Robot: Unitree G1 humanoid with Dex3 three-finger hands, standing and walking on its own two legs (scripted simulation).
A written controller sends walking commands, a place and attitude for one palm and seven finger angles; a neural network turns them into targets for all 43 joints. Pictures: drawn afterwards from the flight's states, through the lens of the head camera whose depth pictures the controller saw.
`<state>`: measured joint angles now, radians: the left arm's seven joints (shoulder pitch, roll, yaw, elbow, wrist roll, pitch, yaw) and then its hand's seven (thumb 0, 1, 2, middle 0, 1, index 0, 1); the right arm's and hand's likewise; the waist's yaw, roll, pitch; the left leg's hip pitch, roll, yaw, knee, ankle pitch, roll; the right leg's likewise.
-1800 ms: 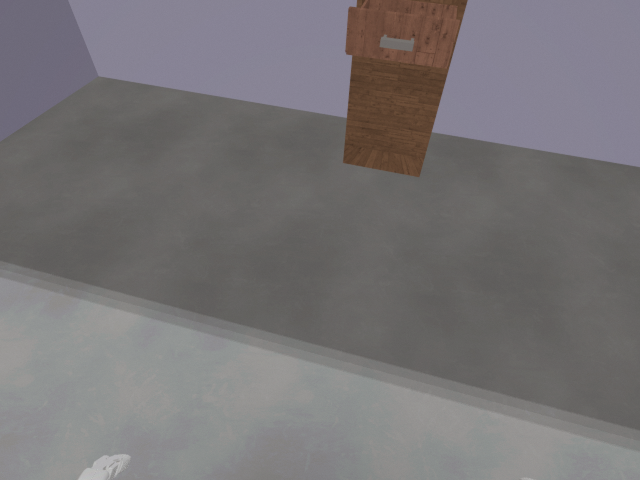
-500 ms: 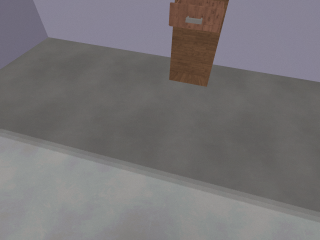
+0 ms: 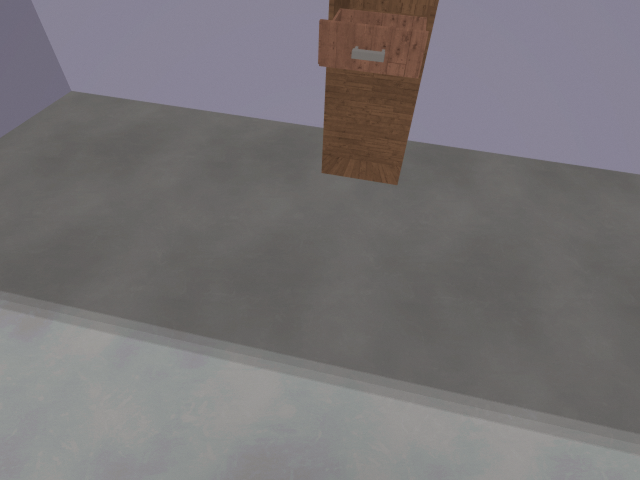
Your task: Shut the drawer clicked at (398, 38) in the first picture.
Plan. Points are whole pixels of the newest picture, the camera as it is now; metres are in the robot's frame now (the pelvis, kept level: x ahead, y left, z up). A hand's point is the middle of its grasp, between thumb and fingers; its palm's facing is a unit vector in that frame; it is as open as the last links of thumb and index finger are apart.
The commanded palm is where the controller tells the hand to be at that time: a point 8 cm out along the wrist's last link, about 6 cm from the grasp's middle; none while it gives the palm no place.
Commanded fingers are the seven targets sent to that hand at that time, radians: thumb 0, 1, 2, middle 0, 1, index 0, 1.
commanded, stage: walk to a spot facing it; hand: left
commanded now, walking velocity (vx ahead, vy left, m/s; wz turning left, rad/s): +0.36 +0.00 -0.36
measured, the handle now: (368, 52) +1.38 -0.06 -0.01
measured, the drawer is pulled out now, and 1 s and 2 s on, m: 0.29 0.29 0.29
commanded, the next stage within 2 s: turn to face it in 1.62 s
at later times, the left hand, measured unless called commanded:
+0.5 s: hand out of the picture +0.13 +0.14 -0.17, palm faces -0.08 -0.99 -0.14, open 7.4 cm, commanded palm none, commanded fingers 0.00 0.90 0.90 -0.20 -0.30 -0.20 -0.30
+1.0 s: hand (253, 289) +0.50 +0.17 -0.16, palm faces -0.22 -0.97 -0.14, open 7.4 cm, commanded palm none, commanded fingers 0.00 0.90 0.90 -0.20 -0.30 -0.20 -0.30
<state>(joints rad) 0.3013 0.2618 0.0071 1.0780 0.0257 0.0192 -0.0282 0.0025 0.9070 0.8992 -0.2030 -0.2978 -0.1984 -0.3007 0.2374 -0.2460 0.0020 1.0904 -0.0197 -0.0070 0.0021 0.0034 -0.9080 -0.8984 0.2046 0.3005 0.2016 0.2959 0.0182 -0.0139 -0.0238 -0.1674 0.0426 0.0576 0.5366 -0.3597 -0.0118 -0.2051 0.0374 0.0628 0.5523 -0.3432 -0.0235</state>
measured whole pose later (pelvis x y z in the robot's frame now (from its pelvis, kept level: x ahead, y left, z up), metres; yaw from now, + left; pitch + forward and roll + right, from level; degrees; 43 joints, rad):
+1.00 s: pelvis +0.40 +0.01 +0.01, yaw -15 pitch -2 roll +0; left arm 0.23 0.19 0.07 1.03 0.04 0.01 -0.02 0.00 0.91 0.90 -0.20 -0.30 -0.19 -0.30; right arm 0.40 -0.14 -0.04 1.11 -0.01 -0.08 -0.02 0.00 -0.93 -0.90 0.20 0.30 0.20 0.30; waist 0.00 -0.04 0.00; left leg -0.08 -0.01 0.27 0.33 -0.24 0.09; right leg -0.66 -0.12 0.00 1.09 -0.08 0.02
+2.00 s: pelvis +0.76 -0.12 +0.01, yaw -17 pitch -1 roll +0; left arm 0.23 0.17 0.04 1.05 0.02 -0.01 0.02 0.00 0.91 0.90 -0.20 -0.30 -0.20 -0.30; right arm 0.23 -0.16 -0.03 1.04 -0.01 -0.04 -0.03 -0.01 -0.96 -0.90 0.21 0.30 0.20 0.30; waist 0.01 -0.03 0.06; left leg -0.26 0.02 0.13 0.45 -0.18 0.05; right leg -0.44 -0.09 -0.05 0.96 -0.38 0.04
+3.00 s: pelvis +0.89 -0.20 -0.01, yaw -8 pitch -1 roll +2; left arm 0.19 0.18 0.06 1.04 0.03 -0.04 -0.02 0.01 0.92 0.90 -0.20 -0.30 -0.20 -0.30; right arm 0.44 -0.12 -0.04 1.16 -0.02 -0.03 -0.02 0.00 -0.91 -0.90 0.21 0.30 0.20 0.30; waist -0.03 0.01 0.06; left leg 0.00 0.07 0.12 0.50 -0.45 -0.04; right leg -0.40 -0.07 -0.13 0.61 -0.21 -0.02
